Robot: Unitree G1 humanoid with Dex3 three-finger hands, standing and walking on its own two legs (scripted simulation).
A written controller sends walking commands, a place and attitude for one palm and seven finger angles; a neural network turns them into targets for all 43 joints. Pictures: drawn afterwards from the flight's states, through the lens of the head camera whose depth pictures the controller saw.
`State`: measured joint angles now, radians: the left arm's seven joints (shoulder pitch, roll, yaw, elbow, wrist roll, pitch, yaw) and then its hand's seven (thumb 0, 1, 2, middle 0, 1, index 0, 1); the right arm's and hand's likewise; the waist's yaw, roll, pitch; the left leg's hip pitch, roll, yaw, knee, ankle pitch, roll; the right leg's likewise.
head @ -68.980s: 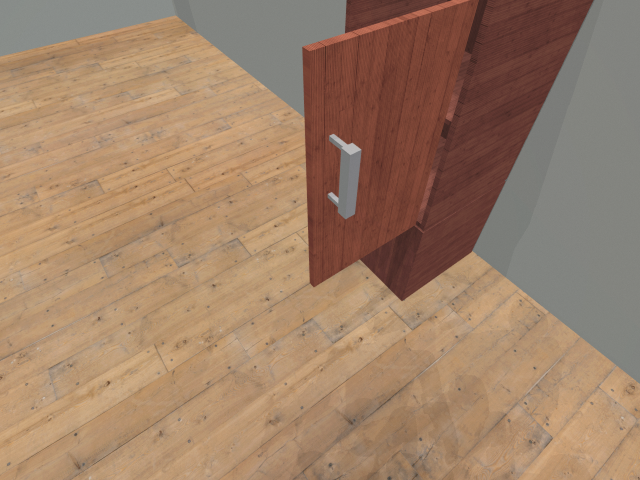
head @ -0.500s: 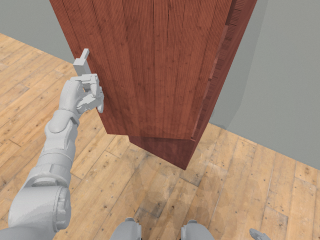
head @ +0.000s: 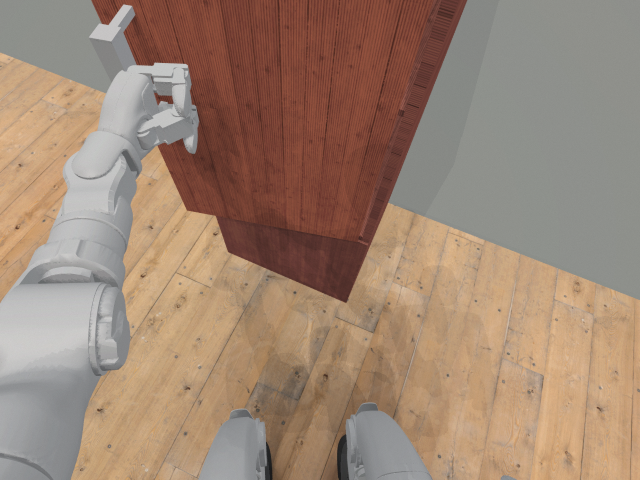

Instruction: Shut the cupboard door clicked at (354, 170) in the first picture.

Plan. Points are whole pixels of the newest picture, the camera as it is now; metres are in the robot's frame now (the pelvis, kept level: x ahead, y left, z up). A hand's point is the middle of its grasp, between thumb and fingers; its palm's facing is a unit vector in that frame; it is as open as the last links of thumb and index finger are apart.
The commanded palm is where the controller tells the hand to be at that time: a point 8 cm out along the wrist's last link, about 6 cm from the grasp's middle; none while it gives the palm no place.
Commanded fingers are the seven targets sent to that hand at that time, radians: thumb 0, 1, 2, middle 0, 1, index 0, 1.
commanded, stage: push the door shut along its arc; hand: left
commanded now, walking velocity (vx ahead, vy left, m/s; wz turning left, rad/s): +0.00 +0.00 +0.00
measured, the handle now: (139, 79) +0.59 +0.19 +0.10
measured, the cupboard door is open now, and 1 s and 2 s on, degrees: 13 5 0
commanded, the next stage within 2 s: pull the fist back off the door in 0.86 s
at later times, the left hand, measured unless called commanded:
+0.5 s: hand (213, 87) +0.56 +0.09 +0.11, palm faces -0.37 -0.93 -0.02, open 2.9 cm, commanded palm +0.58 +0.13 +0.11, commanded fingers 0.00 0.90 0.90 -1.30 -1.50 -1.30 -1.50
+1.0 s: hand (232, 79) +0.57 +0.07 +0.12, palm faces -0.41 -0.91 +0.00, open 3.5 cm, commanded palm +0.61 +0.08 +0.11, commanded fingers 0.00 0.90 0.90 -1.30 -1.50 -1.30 -1.50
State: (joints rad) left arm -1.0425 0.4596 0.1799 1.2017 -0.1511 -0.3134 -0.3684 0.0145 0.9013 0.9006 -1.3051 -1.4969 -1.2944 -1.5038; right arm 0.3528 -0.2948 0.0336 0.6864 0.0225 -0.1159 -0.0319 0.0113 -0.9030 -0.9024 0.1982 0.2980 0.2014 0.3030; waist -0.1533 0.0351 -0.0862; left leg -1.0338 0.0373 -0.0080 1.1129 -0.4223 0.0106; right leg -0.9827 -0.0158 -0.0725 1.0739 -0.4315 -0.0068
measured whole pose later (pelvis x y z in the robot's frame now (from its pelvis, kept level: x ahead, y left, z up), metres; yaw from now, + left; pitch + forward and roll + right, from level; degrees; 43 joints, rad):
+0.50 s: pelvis +0.02 +0.00 +0.00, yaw -2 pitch +23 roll -3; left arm -1.16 0.56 0.28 1.27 -0.09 -0.24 -0.48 0.00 0.82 0.88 -1.30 -1.50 -1.32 -1.50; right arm 0.41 -0.28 0.04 0.66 0.00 -0.07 -0.02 0.01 -0.90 -0.90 0.20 0.30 0.20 0.30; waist -0.22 0.05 -0.08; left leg -1.07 0.07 0.01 1.13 -0.46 0.01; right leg -1.03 0.02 -0.05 1.08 -0.45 -0.01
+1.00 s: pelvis +0.00 +0.00 -0.02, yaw -1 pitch +25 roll -4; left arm -1.35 0.53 0.17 1.33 -0.10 -0.19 -0.43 0.05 0.97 1.03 -1.30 -1.50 -1.30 -1.50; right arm 0.35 -0.28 0.05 0.72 -0.02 -0.15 -0.04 0.01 -0.90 -0.90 0.20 0.30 0.20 0.30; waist -0.24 0.05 -0.08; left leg -1.19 0.05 -0.02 1.20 -0.46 0.01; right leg -1.13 0.00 -0.08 1.14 -0.45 0.00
